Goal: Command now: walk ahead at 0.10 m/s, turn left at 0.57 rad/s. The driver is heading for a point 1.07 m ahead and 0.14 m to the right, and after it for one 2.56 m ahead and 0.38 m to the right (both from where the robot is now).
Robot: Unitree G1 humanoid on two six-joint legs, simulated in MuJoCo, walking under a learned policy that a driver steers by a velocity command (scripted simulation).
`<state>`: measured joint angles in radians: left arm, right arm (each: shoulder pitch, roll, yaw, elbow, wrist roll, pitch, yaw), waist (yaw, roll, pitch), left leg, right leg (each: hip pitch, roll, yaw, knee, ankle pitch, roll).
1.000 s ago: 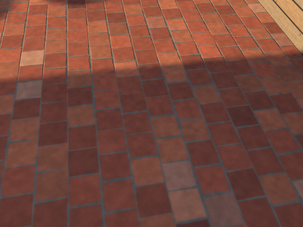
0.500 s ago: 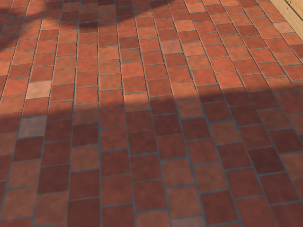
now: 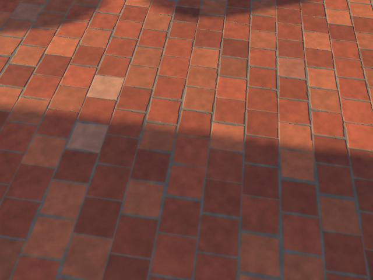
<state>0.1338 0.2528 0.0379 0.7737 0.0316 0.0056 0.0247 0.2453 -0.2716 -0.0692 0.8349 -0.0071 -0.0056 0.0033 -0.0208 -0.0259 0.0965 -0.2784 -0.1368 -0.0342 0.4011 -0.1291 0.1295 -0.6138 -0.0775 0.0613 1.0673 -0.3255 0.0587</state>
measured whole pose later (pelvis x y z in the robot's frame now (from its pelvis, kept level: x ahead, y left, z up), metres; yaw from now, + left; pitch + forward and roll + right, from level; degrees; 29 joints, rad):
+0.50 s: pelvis +0.06 -0.06 +0.00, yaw +0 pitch +0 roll +2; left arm 0.21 0.25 0.02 0.82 0.01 0.01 0.01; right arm 0.18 -0.26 -0.03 0.85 -0.01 0.03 -0.03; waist 0.01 0.01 0.03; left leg -0.22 -0.07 -0.07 0.62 -0.44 0.00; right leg -0.25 0.05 0.09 0.45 -0.21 -0.05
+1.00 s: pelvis +0.16 -0.06 +0.00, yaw -16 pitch +1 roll +0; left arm 0.11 0.29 0.06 0.77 0.04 0.02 -0.08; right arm 0.42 -0.25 -0.03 0.91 -0.03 -0.08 -0.01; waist -0.06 -0.05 0.01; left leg 0.10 -0.01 0.11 0.19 -0.32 0.02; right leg -0.64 -0.02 0.02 0.85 -0.15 -0.01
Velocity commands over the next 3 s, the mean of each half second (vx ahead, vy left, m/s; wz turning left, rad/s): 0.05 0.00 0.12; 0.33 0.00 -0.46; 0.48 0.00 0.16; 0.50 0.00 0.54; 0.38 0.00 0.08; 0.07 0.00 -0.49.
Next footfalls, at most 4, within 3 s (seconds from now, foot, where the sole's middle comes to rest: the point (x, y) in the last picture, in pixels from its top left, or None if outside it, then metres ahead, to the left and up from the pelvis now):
0.30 right None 0.12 -0.15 -0.78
0.68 left None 0.09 0.06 -0.78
1.12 right None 0.34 -0.23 -0.78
1.66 left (213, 212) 0.66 -0.11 -0.78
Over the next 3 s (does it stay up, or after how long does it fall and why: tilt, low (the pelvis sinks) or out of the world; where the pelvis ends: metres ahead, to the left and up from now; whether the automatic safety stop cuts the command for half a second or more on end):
stays up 0.98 -0.14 0.00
